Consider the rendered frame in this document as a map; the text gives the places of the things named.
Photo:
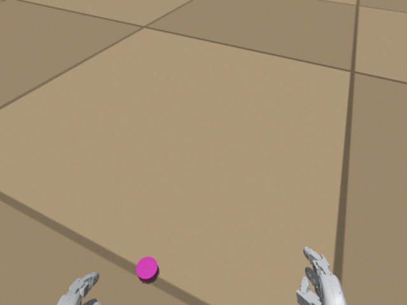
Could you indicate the tin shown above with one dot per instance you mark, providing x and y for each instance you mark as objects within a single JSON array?
[{"x": 147, "y": 269}]

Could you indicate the left robot hand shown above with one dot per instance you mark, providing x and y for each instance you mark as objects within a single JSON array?
[{"x": 79, "y": 289}]

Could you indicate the right robot hand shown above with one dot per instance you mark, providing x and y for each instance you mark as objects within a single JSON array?
[{"x": 327, "y": 286}]

